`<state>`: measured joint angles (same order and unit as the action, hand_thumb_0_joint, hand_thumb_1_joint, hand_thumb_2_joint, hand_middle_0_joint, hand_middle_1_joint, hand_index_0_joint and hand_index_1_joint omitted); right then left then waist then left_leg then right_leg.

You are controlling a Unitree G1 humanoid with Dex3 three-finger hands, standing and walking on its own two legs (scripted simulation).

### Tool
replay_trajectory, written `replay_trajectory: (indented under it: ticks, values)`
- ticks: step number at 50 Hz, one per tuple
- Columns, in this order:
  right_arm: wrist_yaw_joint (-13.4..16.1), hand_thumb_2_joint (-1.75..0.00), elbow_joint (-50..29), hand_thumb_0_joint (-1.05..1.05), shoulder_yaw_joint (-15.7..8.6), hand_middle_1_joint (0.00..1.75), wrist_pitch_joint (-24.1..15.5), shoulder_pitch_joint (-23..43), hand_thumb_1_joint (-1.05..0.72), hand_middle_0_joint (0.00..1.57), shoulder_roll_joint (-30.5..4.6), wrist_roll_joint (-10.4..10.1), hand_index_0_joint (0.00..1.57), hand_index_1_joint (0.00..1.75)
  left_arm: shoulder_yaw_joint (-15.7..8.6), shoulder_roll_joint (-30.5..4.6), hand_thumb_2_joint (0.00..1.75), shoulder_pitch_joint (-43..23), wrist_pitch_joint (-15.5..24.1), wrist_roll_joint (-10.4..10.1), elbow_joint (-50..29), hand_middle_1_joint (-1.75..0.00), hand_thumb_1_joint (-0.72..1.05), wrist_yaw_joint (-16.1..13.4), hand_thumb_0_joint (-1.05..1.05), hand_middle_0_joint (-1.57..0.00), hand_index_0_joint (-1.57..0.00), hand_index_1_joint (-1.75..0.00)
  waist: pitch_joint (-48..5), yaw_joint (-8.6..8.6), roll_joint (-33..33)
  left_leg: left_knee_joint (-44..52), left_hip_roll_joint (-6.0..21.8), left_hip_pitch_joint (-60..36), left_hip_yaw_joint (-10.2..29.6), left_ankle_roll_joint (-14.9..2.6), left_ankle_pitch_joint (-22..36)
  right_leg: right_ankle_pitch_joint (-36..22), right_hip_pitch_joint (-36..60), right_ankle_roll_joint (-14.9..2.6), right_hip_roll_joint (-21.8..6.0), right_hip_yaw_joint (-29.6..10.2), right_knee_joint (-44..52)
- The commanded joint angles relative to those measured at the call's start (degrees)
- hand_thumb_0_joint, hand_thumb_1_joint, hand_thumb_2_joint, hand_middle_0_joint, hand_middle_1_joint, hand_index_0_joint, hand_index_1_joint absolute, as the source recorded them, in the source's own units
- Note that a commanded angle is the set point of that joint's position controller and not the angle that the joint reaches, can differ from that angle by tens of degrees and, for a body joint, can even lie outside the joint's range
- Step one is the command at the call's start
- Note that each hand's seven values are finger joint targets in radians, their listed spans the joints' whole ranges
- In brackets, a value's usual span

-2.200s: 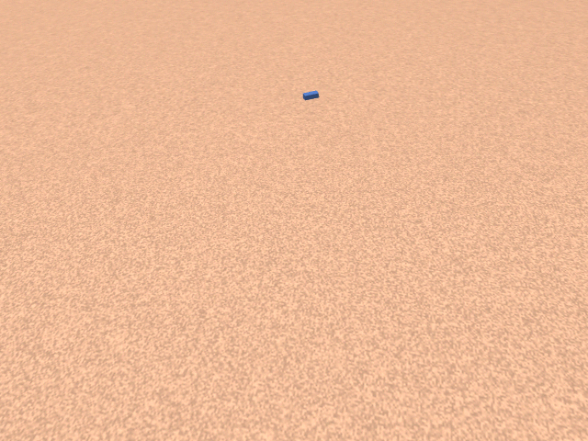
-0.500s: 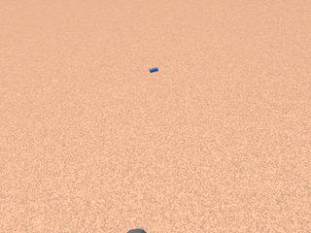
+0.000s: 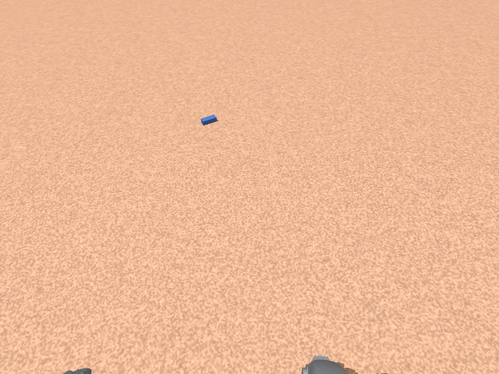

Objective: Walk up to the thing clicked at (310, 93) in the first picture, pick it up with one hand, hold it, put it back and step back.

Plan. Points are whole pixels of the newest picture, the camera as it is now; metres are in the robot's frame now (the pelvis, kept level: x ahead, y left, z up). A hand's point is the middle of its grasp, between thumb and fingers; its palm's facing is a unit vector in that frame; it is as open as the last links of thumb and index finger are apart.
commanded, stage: walk up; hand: left
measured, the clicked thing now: (208, 120) +1.72 +0.28 -0.75
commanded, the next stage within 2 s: none
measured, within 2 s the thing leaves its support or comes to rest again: neither
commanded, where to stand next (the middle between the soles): +1.37 +0.06 m, yaw +0 degrees
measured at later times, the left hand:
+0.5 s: hand (119, 305) +0.29 +0.28 -0.14, palm faces +0.03 -0.93 -0.38, open 7.4 cm
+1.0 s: hand (155, 162) +0.69 +0.28 -0.13, palm faces -0.08 -0.92 -0.37, open 7.4 cm
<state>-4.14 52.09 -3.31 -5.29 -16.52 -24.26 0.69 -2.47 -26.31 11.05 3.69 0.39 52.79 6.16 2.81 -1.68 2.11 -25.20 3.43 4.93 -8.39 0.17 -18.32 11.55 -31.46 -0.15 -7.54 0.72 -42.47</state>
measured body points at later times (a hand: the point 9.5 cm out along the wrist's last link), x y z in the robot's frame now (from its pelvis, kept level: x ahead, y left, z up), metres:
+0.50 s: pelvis +0.30 +0.00 -0.01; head +0.32 +0.00 +0.44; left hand +0.29 +0.33 -0.12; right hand +0.44 -0.32 -0.11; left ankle +0.45 +0.13 -0.72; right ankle +0.21 -0.15 -0.73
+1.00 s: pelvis +0.58 +0.01 -0.01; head +0.59 +0.00 +0.44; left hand +0.69 +0.33 -0.11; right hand +0.58 -0.32 -0.13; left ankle +0.46 +0.13 -0.73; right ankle +0.71 -0.12 -0.73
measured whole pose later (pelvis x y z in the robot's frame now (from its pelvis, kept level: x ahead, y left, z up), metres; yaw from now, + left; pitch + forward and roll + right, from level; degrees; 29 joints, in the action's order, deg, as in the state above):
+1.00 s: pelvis +0.58 +0.01 -0.01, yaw +0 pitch -2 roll +2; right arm -3.0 52.0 -3.4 -4.2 -21.4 -24.5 0.4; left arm -2.9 -24.5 10.0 2.9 0.6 52.6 5.4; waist 3.2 -2.4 0.5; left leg -26.5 0.9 -1.0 -7.3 0.2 -25.2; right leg 6.3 -25.5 -2.1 -5.2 3.6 -32.5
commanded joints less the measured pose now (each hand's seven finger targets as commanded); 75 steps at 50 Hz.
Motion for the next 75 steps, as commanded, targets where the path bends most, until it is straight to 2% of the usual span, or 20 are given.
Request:
replay_trajectory:
  ticks: [1,4,6,7,12,23,26,27,28,29,34,49,50,52,58,67,71,72,73,75]
  values:
    - [0.67,-0.9,-5.19,0.0,-4.8,0.3,-1.8,5.99,-0.9,0.2,-15.85,-0.51,0.2,0.3,-4.21,-9.76,0.9,-0.09,1.33,0.04,-2.25,-0.3,0.9,-0.19,0.0,-0.2,-0.2,-0.3,-1.45,3.23,-8.6,8.81,11.18,11.79,5.74,-10.0,-1.34,-7.9,14.58,-0.77,2.36,4.69,4.82]
    - [1.06,-0.9,-4.77,0.0,-3.25,0.3,-1.37,4.54,-0.9,0.2,-12.44,-0.13,0.2,0.3,-6.36,-13.25,0.9,11.17,2.04,0.29,0.66,-0.3,0.9,-1.53,0.0,-0.2,-0.2,-0.3,-6.85,10.34,3.18,-18.94,5.55,20.1,1.52,-6.3,11.49,2.99,35.34,-3.74,4.56,2.71,8.43]
    - [1.38,-0.9,-6.34,0.0,-2.15,0.3,-1.07,1.87,-0.9,0.2,-9.83,-0.91,0.2,0.3,-7.78,-22.45,0.9,17.01,2.86,-0.19,-0.6,-0.3,0.9,-3.13,0.0,-0.2,-0.2,-0.3,-8.98,10.68,17.24,-46.6,-4.89,37.43,5.07,-2.21,-11.68,21.57,41.6,-10.71,-18.35,-41.45,31.79]
    - [2.02,-0.9,-5.07,0.0,-3.23,0.3,-0.59,4.55,-0.9,0.2,-14.01,-0.56,0.2,0.3,-7.28,-21.96,0.9,11.86,2.77,-1.01,-2.26,-0.3,0.9,-3.31,0.0,-0.2,-0.2,-0.3,-6.49,9.35,7.7,-50.43,-0.12,36.65,11.46,-2.15,-8.82,22.36,36.27,-12.88,-18.92,-41.62,31.57]
    - [0.49,-0.9,-0.36,0.0,-3.21,0.3,0.72,-1.28,-0.9,0.2,-12.31,-0.75,0.2,0.3,-4.85,-13.46,0.9,2.16,3.64,-1.17,-4.03,-0.3,0.9,-3.92,0.0,-0.2,-0.2,-0.3,-1.08,1.94,8.29,-36.35,4.23,27.52,10.85,-1.48,4.94,4.78,20.87,-9.43,-6.73,-10.94,30.28]
    - [-2.08,-0.9,-4.91,0.0,-3.72,0.3,0.58,12.09,-0.9,0.2,-9.6,0.01,0.2,0.3,-5.45,-14.89,0.9,5.47,3.37,0.07,-4.56,-0.3,0.9,-3.68,0.0,-0.2,-0.2,-0.3,-0.98,4.32,3.49,-7.68,1.68,16.61,3.89,-1.52,13.86,-2.38,22.54,-9.65,-6.8,-0.18,26.88]
    - [-0.8,-0.9,-0.16,0.0,-5.94,0.3,0.24,-3.98,-0.9,0.2,-14.14,0.91,0.2,0.3,-3.97,-12.08,0.9,4.9,2.65,0.39,-5.38,-0.3,0.9,-4.22,0.0,-0.2,-0.2,-0.3,-8.2,-3.93,-6.49,-6.21,-0.35,-6.93,5.16,-5.18,5.94,-11.72,14.04,-6.7,-2.91,3.75,1.17]
    - [0.33,-0.9,0.92,0.0,-7.58,0.3,-0.14,-11.28,-0.9,0.2,-18.73,1.83,0.2,0.3,-2.25,-7.39,0.9,8.33,2.41,-0.07,-5.6,-0.3,0.9,-4.37,0.0,-0.2,-0.2,-0.3,-12.26,-6.89,-18.7,-0.62,8.67,-16.69,19.51,-8.38,-8.07,-0.38,2.66,-4.43,2.34,5.42,-17.93]
    - [0.85,-0.9,-1.69,0.0,-8.02,0.3,-0.55,-9.39,-0.9,0.2,-22.37,0.6,0.2,0.3,-2.23,-7.53,0.9,9.89,2.31,-1.32,-6.07,-0.3,0.9,-4.6,0.0,-0.2,-0.2,-0.3,-12.19,-5.1,-20.85,10.76,20.98,-20.05,47.1,-12.36,-14.56,17.99,-10.36,-3.02,10.71,1.12,-27.0]
    - [0.83,-0.9,-2.53,0.0,-8.35,0.3,-0.2,-5.89,-0.9,0.2,-22.27,-1.71,0.2,0.3,-2.72,-12.79,0.9,6.5,2.17,-0.46,-5.14,-0.3,0.9,-5.27,0.0,-0.2,-0.2,-0.3,-11.25,-4.77,-11.58,12.39,22.28,-13.62,47.39,-14.66,-17.08,15.9,-9.54,-3.92,5.82,-6.1,-30.2]
    - [1.61,-0.9,-4.69,0.0,-4.2,0.3,-1.18,2.45,-0.9,0.2,-13.64,-1.33,0.2,0.3,-2.7,-10.96,0.9,10.43,1.39,-0.7,-0.78,-0.3,0.9,-3.64,0.0,-0.2,-0.2,-0.3,-2.9,1.74,-8.24,11.31,13.24,2.96,16.91,-11.42,10.1,4.94,-0.6,-0.81,-0.16,-4.66,-19.32]
    - [2.36,-0.9,-5.96,0.0,-4.31,0.3,-0.64,-0.46,-0.9,0.2,-14.08,-0.54,0.2,0.3,-4.21,-8.48,0.9,1.94,1.34,-0.09,-3.12,-0.3,0.9,-2.14,0.0,-0.2,-0.2,-0.3,-3.58,4.41,-3.74,-6.46,8.53,2.26,5.56,-8.05,28.03,-2.64,20.84,-3.47,5.34,4.74,13.08]
    - [2.27,-0.9,-6.15,0.0,-3.09,0.3,-0.58,-2.9,-0.9,0.2,-11.19,-0.58,0.2,0.3,-5.38,-11.15,0.9,7.66,1.91,0.23,-1.51,-0.3,0.9,-2.88,0.0,-0.2,-0.2,-0.3,-8.27,6.57,2.42,-19.0,4.7,8.29,3.02,-6.24,24.46,-0.69,32.39,-4.77,4.16,2.26,14.58]
    - [2.59,-0.9,-7.02,0.0,-2.25,0.3,-0.43,-4.62,-0.9,0.2,-10.91,-1.23,0.2,0.3,-7.18,-19.2,0.9,14.28,2.12,-0.48,-1.83,-0.3,0.9,-4.06,0.0,-0.2,-0.2,-0.3,-11.67,8.82,13.45,-43.07,-5.47,32.8,5.14,-3.08,-11.47,5.67,47.22,-15.1,-19.1,-37.41,25.44]
    - [1.44,-0.9,-2.26,0.0,-2.9,0.3,1.12,-5.04,-0.9,0.2,-11.24,-0.58,0.2,0.3,-4.47,-11.74,0.9,2.48,2.55,-0.9,-5.47,-0.3,0.9,-4.59,0.0,-0.2,-0.2,-0.3,-1.47,1.88,7.24,-35.13,2.07,24.78,10.57,-1.53,1.03,-4.28,22.07,-11.93,-7.68,-8.12,27.7]
    - [-0.82,-0.9,-4.37,0.0,-3.68,0.3,0.85,5.33,-0.9,0.2,-9.5,0.49,0.2,0.3,-4.99,-13.39,0.9,3.9,2.74,-0.07,-6.58,-0.3,0.9,-3.63,0.0,-0.2,-0.2,-0.3,0.83,3.99,5.35,-10.36,2.31,18.17,4.87,-0.27,11.8,11.98,16.61,-11.16,-6.63,-2.5,28.31]
    - [0.03,-0.9,-1.34,0.0,-5.33,0.3,0.21,-4.31,-0.9,0.2,-12.81,0.63,0.2,0.3,-3.71,-11.99,0.9,1.76,2.24,0.71,-7.27,-0.3,0.9,-3.85,0.0,-0.2,-0.2,-0.3,-2.85,-3.14,-1.91,-8.93,-0.12,-1.88,4.18,-2.44,5.01,5.31,7.33,-8.5,-5.13,-0.19,12.96]
    - [0.87,-0.9,0.24,0.0,-6.49,0.3,-0.31,-10.99,-0.9,0.2,-16.2,0.98,0.2,0.3,-2.57,-8.54,0.9,4.56,2.13,0.61,-7.19,-0.3,0.9,-3.94,0.0,-0.2,-0.2,-0.3,-6.67,-6.38,-14.41,-1.46,4.16,-10.64,12.56,-5.42,-5.83,-0.44,2.68,-5.95,0.12,4.81,-7.41]
    - [1.53,-0.9,-1.53,0.0,-7.33,0.3,-0.82,-12.73,-0.9,0.2,-21.12,1.1,0.2,0.3,-1.72,-4.81,0.9,7.27,1.94,-0.71,-7.61,-0.3,0.9,-3.99,0.0,-0.2,-0.2,-0.3,-6.9,-5.41,-24.6,11.18,19.31,-14.97,43.83,-9.59,-14.36,17.86,-11.13,-2.37,10.6,3.22,-22.52]
    - [1.95,-0.9,-3.46,0.0,-6.44,0.3,-0.43,-5.36,-0.9,0.2,-18.91,-1.07,0.2,0.3,-2.4,-12.25,0.9,6.0,1.25,-0.57,-5.1,-0.3,0.9,-5.22,0.0,-0.2,-0.2,-0.3,-3.45,-2.23,-7.48,11.67,19.96,-5.59,38.64,-12.24,-9.92,13.53,-9.1,-3.16,5.2,-7.04,-27.56]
